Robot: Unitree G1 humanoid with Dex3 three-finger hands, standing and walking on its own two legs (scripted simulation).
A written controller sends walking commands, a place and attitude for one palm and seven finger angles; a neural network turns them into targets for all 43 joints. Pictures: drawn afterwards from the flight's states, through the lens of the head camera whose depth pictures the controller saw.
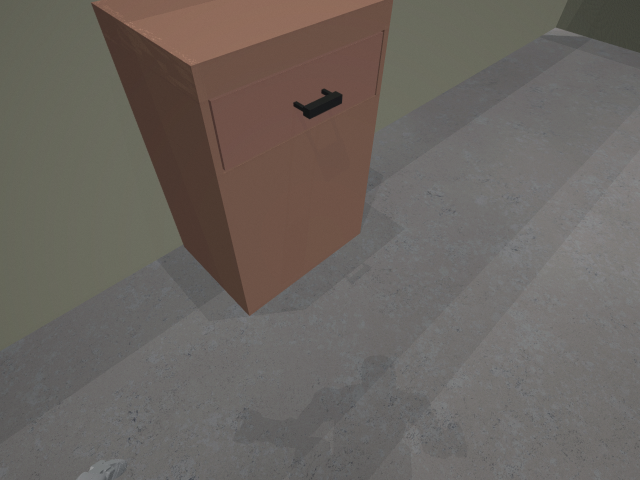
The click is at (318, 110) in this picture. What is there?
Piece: drawer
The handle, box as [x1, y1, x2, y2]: [293, 89, 341, 118]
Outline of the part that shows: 341,94 336,91 332,93 325,89 322,89 321,92 325,95 323,97 304,106 296,101 293,102 293,105 300,109 303,112 303,115 310,118 341,103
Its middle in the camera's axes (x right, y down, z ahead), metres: -0.01 -0.34 +0.97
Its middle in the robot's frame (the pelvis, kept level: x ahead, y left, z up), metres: +0.96 +0.05 -0.03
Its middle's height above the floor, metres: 0.74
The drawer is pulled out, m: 0.00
